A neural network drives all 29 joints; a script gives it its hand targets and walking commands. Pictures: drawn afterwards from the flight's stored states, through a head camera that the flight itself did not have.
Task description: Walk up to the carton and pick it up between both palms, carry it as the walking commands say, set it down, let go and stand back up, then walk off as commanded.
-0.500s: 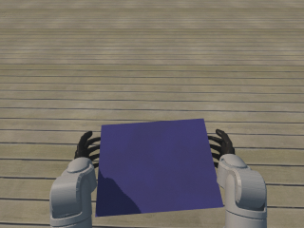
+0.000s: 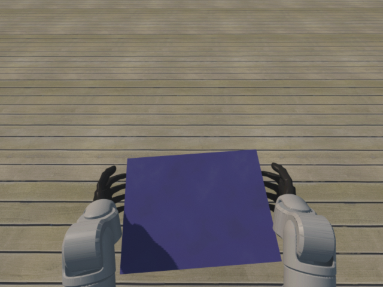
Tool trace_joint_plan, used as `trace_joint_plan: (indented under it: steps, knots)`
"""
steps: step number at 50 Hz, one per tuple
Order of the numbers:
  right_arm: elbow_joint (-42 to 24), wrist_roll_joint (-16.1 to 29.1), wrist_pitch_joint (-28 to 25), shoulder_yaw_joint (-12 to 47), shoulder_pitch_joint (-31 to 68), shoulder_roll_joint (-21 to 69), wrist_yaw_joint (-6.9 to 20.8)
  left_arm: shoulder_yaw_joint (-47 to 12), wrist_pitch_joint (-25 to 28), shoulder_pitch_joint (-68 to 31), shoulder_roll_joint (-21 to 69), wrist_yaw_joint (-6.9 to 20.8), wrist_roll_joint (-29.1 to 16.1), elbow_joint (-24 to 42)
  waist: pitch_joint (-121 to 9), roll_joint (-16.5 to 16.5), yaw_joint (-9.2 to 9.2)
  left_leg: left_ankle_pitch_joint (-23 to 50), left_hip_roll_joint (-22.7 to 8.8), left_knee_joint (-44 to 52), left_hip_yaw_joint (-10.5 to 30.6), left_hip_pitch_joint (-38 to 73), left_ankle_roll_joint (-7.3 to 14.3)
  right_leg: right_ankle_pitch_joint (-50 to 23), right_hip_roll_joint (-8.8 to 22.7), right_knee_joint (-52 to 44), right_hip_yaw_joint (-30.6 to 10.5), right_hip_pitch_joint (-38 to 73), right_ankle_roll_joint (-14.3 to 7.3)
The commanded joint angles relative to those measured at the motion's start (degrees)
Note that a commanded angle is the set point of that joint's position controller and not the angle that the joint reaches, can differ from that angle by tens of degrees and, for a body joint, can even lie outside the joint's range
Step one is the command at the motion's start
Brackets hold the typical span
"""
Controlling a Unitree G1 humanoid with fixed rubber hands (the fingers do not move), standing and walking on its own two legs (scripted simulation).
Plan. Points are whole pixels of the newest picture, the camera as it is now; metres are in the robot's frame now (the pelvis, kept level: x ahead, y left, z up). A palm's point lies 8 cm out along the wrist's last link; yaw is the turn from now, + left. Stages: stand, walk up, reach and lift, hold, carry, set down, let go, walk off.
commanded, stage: carry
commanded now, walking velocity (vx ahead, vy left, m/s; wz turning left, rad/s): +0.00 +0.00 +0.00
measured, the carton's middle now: (195, 215) +0.28 +0.00 +0.02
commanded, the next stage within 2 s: hold in 1.34 s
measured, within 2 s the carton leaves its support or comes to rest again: neither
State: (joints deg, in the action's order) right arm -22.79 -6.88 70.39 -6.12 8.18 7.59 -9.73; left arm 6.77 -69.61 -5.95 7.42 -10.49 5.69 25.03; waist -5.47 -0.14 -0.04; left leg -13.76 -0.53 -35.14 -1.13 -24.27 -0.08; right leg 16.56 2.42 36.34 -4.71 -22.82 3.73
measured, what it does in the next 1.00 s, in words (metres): stands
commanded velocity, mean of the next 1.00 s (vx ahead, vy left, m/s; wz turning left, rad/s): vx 0.00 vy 0.00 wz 0.00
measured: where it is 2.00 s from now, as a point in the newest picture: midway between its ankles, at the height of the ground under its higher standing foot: outside the picture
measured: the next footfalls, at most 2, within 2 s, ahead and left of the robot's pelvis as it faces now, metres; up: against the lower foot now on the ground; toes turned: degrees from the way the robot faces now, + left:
none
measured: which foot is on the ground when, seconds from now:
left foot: down 0.00-1.00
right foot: down 0.00-1.00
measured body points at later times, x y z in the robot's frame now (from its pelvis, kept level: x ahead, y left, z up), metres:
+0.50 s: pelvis +0.00 -0.01 +0.00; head -0.02 -0.01 +0.45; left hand +0.26 +0.16 +0.09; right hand +0.27 -0.17 +0.09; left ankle +0.05 +0.12 -0.72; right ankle +0.03 -0.16 -0.72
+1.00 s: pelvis +0.00 -0.01 +0.00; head -0.02 -0.01 +0.45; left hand +0.26 +0.16 +0.09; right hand +0.27 -0.17 +0.09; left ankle +0.05 +0.12 -0.72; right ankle +0.03 -0.16 -0.72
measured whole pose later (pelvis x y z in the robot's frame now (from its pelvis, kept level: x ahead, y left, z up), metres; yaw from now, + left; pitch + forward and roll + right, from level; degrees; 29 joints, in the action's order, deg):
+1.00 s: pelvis +0.00 -0.01 +0.00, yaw -1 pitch +3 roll +0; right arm -20.8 -6.9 69.5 -6.3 8.2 7.6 -9.6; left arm 6.7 -69.4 -6.1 7.4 -10.7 6.0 23.7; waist -5.5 0.1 0.0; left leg -13.5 -1.6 -34.9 -1.1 -24.1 -0.7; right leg 16.0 1.3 36.1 -4.7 -22.8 2.8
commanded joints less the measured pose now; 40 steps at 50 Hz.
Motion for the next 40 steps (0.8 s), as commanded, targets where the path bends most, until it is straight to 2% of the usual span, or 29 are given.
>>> trace_joint_plan:
  steps: [1, 2, 3, 4, 5, 6, 7, 10, 11, 12, 13, 15, 16, 17, 18, 21, 23, 24, 28, 29, 30, 31, 32, 33, 34, 35, 36, 38, 40]
  knots:
    - [-6.36, 21.74, -1.30, 38.09, 21.72, 52.58, 14.14, -41.81, 0.05, -25.66, 53.32, 15.45, -22.85, 5.93, -17.26, 2.48, -0.46, 13.10, -7.60, 1.97, 2.06, 13.90, 1.58, -19.28, 4.91, -5.06, -0.68, 3.60, -3.37]
    - [-5.90, 21.45, -1.20, 37.81, 20.57, 51.73, 14.07, -41.86, -0.03, -26.08, 52.62, 15.39, -22.73, 6.93, -15.41, -1.26, -0.31, 11.56, -8.10, 4.62, 3.41, 12.28, 1.47, -14.82, 3.92, -4.36, 0.29, 3.96, -3.32]
    - [-2.27, 20.45, -0.35, 36.83, 17.65, 51.36, 13.93, -41.18, -0.46, -25.24, 51.54, 15.46, -22.72, 5.36, -14.21, 0.54, -0.38, 11.20, -8.16, 3.86, 2.76, 12.26, 1.55, -14.69, 4.29, -5.74, -0.51, 2.62, -3.53]
    - [-3.74, 20.72, -0.42, 36.81, 18.68, 50.42, 13.96, -41.25, -0.71, -24.14, 51.35, 15.40, -22.25, 4.40, -14.85, -0.19, -0.48, 7.45, -8.52, 5.21, 4.71, 10.56, 2.17, -11.66, 3.43, -5.64, -0.02, 3.66, -3.53]
    - [-3.13, 21.26, -0.82, 37.12, 20.78, 51.74, 14.13, -40.92, -0.04, -26.38, 51.56, 15.20, -22.13, 5.99, -14.54, -1.37, -0.55, 4.21, -8.18, 6.57, 3.55, 10.47, 1.71, -9.96, 3.60, -6.20, -0.17, 4.35, -4.03]
    - [-6.16, 22.31, -1.22, 38.14, 23.49, 52.35, 14.25, -40.96, 0.00, -25.44, 53.47, 15.29, -22.16, 4.79, -15.11, -0.04, -0.49, 4.48, -7.59, 4.84, 3.23, 11.40, 1.79, -9.86, 3.56, -6.83, -0.27, 3.40, -4.09]
    - [-3.24, 21.68, -0.66, 37.75, 19.41, 52.17, 14.34, -41.03, 0.16, -26.06, 51.53, 15.06, -22.24, 6.96, -14.34, 0.03, -0.38, -0.27, -8.12, 6.73, 4.78, 9.83, 1.92, -6.41, 2.57, -6.66, -0.17, 2.73, -3.98]
    - [-3.71, 21.18, -0.69, 37.74, 20.63, 52.08, 13.64, -39.51, -0.24, -24.98, 52.06, 15.29, -21.98, 3.68, -13.37, 2.30, -0.42, 2.54, -6.55, 5.21, 2.94, 9.59, 1.75, -11.27, 4.07, -8.19, -2.04, 3.86, -4.54]
    - [-4.54, 21.57, -0.88, 38.04, 21.88, 52.83, 14.23, -41.12, 0.13, -28.08, 52.50, 15.44, -22.67, 7.04, -12.34, 0.54, -0.28, -1.36, -6.08, 4.91, 2.23, 9.00, 1.34, -9.59, 4.61, -9.71, -3.44, 1.94, -4.69]
    - [-5.32, 21.82, -1.00, 38.35, 21.67, 52.67, 14.25, -40.65, 0.21, -26.34, 52.60, 15.55, -22.54, 5.90, -13.30, 3.00, -0.26, -2.92, -5.64, 4.37, 2.17, 10.07, 1.52, -6.93, 4.71, -10.18, -4.07, 1.20, -5.32]
    - [-3.38, 20.61, -0.45, 37.27, 19.94, 50.78, 14.02, -40.06, -0.28, -25.39, 50.70, 15.57, -22.12, 5.16, -10.62, 2.34, -0.04, -6.47, -5.99, 5.29, 3.06, 8.99, 1.43, -0.93, 3.95, -11.55, -3.69, -0.91, -5.05]
    - [-3.16, 21.28, -0.49, 38.30, 21.60, 51.27, 14.03, -39.40, -0.03, -26.12, 50.06, 15.35, -21.38, 5.33, -10.86, 3.33, -0.24, -5.37, -7.19, 6.32, 4.54, 8.16, 1.48, -2.04, 3.67, -9.97, -2.75, 0.15, -5.01]
    - [-3.39, 21.11, -0.71, 37.39, 21.11, 51.15, 14.07, -40.38, -0.32, -25.63, 51.53, 15.38, -22.02, 4.33, -11.82, 0.60, -0.18, -2.73, -7.37, 7.06, 4.90, 8.82, 1.66, -5.75, 2.92, -8.87, -1.42, 1.45, -4.33]
    - [-3.33, 22.00, -0.67, 38.37, 21.06, 52.07, 14.19, -40.46, 0.05, -25.47, 51.52, 15.44, -22.09, 5.22, -13.78, 0.63, -0.14, -1.27, -6.33, 5.72, 4.07, 9.88, 1.38, -6.01, 3.52, -9.80, -2.39, 1.57, -4.80]
    - [-6.62, 22.09, -1.53, 38.46, 23.02, 52.63, 14.33, -41.76, 0.59, -27.84, 52.71, 15.68, -23.32, 8.03, -15.92, 1.28, -0.21, 2.71, -7.28, 6.00, 4.64, 12.07, 2.19, -8.41, 2.62, -7.71, -1.09, 2.85, -4.58]
    - [-4.96, 21.68, -0.92, 37.77, 21.89, 51.97, 14.02, -40.17, -0.09, -24.72, 52.08, 15.49, -22.24, 4.96, -14.74, 2.64, -0.34, 3.09, -6.44, 3.49, 2.45, 11.42, 1.65, -12.20, 3.40, -8.76, -2.91, 3.07, -5.09]
    - [-2.81, 20.90, -0.67, 36.62, 19.05, 51.99, 14.21, -41.78, 0.05, -27.96, 51.79, 15.32, -23.05, 7.65, -13.83, -0.92, -0.15, 1.07, -6.65, 6.44, 3.76, 10.36, 1.08, -8.54, 3.15, -8.11, -1.77, 2.36, -4.78]
    - [-6.04, 21.99, -1.31, 38.02, 23.55, 52.45, 14.17, -41.57, -0.05, -26.67, 53.61, 15.33, -22.50, 5.86, -14.48, -1.65, -0.39, 3.22, -8.16, 6.96, 5.31, 9.77, 2.28, -9.30, 1.83, -7.07, -0.65, 3.60, -4.22]
    - [-3.88, 21.49, -0.88, 37.95, 21.54, 52.23, 13.96, -39.92, 0.07, -25.51, 50.99, 15.34, -21.87, 6.05, -13.74, 3.24, -0.34, 1.45, -6.82, 5.25, 3.45, 11.24, 1.83, -10.59, 3.12, -9.42, -2.39, 3.50, -5.30]
    - [-3.43, 20.95, -1.00, 36.85, 21.43, 52.16, 14.29, -41.86, 0.33, -28.93, 51.76, 15.44, -23.12, 8.18, -14.27, -0.03, -0.09, 3.57, -6.61, 4.81, 3.27, 12.39, 1.85, -12.71, 3.06, -8.94, -2.51, 3.05, -5.32]
    - [-3.79, 21.75, -1.07, 37.79, 20.83, 53.15, 14.27, -40.91, -0.05, -25.73, 52.97, 15.65, -22.86, 5.59, -16.13, -0.32, -0.24, 5.36, -6.92, 5.00, 4.01, 12.06, 2.32, -12.78, 2.63, -7.81, -1.96, 4.51, -4.94]
    - [-3.07, 21.34, -0.89, 37.57, 19.39, 52.15, 14.40, -40.82, 0.06, -25.84, 51.16, 15.48, -22.50, 6.74, -13.45, 0.12, -0.46, 2.53, -7.33, 6.36, 3.79, 10.76, 1.97, -10.80, 2.36, -7.52, -1.22, 3.22, -4.49]
    - [-4.53, 21.51, -1.34, 37.91, 21.39, 52.21, 14.11, -40.83, 0.23, -25.97, 52.51, 15.42, -22.70, 5.99, -14.34, -0.54, -0.41, 3.83, -6.80, 5.95, 3.92, 11.11, 2.15, -12.30, 2.65, -7.80, -2.45, 3.32, -4.75]
    - [-3.91, 21.09, -1.13, 37.23, 19.49, 51.10, 14.09, -41.00, 0.09, -24.95, 52.11, 15.37, -22.47, 5.49, -15.90, -2.33, -0.35, 4.73, -7.09, 6.45, 3.95, 11.35, 1.80, -10.61, 2.22, -7.12, -1.01, 4.02, -4.71]
    - [-4.25, 21.55, -1.10, 37.99, 22.65, 52.41, 14.28, -40.56, 0.30, -26.85, 52.07, 15.42, -22.38, 6.51, -13.42, 1.64, -0.34, 2.98, -7.36, 6.85, 4.39, 10.41, 2.07, -8.86, 1.51, -8.13, -1.05, 3.82, -4.67]
    - [-2.72, 20.85, -0.82, 37.35, 19.18, 51.08, 13.85, -39.75, -0.02, -23.82, 51.01, 15.42, -22.10, 4.31, -13.64, 2.19, -0.40, 4.21, -7.20, 5.43, 4.05, 10.06, 2.02, -10.33, 2.04, -8.33, -1.76, 3.94, -4.98]
    - [-4.07, 21.72, -1.06, 37.87, 22.06, 52.89, 14.19, -40.92, 0.39, -28.10, 52.36, 15.52, -23.02, 7.40, -14.80, 0.39, -0.21, 2.30, -6.75, 6.57, 4.27, 9.70, 1.93, -10.43, 2.35, -7.77, -2.20, 4.51, -4.99]
    - [-3.46, 21.23, -1.01, 37.23, 20.39, 52.05, 13.90, -40.06, 0.15, -25.73, 51.85, 15.11, -22.14, 5.45, -14.97, 0.65, -0.32, -0.01, -5.97, 5.68, 2.95, 10.35, 1.57, -11.09, 3.11, -8.92, -2.64, 4.05, -5.20]
    - [-4.51, 21.37, -1.11, 37.49, 21.35, 51.52, 14.32, -40.75, -0.07, -25.40, 52.68, 15.28, -22.02, 4.58, -15.01, -1.05, -0.27, -1.23, -7.18, 7.71, 5.11, 9.93, 2.24, -7.92, 1.34, -7.69, -1.66, 3.51, -4.58]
